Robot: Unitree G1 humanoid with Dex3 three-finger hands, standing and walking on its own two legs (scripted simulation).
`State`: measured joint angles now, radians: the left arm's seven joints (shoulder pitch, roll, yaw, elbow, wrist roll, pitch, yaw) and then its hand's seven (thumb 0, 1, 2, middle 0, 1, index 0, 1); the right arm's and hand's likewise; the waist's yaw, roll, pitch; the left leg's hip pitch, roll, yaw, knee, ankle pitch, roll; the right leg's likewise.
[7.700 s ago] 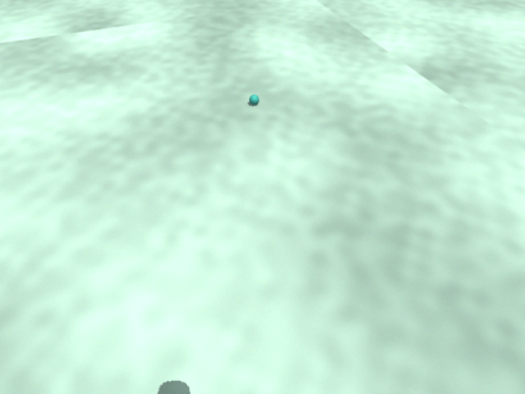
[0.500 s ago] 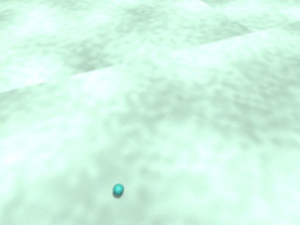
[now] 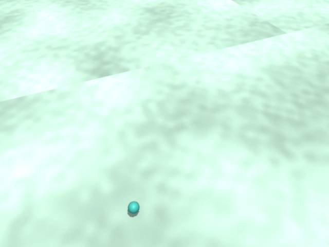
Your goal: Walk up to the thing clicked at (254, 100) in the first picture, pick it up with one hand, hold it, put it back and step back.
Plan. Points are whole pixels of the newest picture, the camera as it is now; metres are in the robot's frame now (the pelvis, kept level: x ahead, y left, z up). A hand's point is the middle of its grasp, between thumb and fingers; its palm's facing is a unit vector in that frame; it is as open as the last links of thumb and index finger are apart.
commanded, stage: stand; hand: left
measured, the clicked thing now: (133, 207) +0.45 +0.20 -0.75
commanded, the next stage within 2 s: none
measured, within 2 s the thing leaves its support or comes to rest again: neither
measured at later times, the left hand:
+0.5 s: hand out of the picture +0.08 +0.25 -0.16, palm faces -0.02 -0.94 -0.35, open 7.4 cm
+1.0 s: hand out of the picture +0.07 +0.25 -0.16, palm faces -0.02 -0.94 -0.35, open 7.4 cm
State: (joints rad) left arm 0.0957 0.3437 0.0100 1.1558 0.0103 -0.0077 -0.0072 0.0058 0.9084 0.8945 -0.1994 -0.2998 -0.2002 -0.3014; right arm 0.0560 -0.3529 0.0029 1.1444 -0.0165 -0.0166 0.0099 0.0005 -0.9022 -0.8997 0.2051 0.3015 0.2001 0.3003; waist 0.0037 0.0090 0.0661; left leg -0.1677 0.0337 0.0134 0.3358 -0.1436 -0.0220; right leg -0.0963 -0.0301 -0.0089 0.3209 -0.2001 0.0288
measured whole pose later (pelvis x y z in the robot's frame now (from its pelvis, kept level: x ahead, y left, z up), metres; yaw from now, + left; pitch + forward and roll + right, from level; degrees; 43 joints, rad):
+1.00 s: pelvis +0.01 +0.00 +0.00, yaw +0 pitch -2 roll +0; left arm 0.11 0.35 0.00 1.14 0.01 -0.01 0.00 0.01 0.91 0.89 -0.20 -0.30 -0.20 -0.30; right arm 0.09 -0.35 0.01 1.15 -0.01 -0.01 0.01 0.00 -0.90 -0.90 0.20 0.30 0.20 0.30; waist 0.00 0.01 0.06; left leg -0.15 0.03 0.01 0.33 -0.15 -0.02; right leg -0.07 -0.03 -0.01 0.31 -0.21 0.03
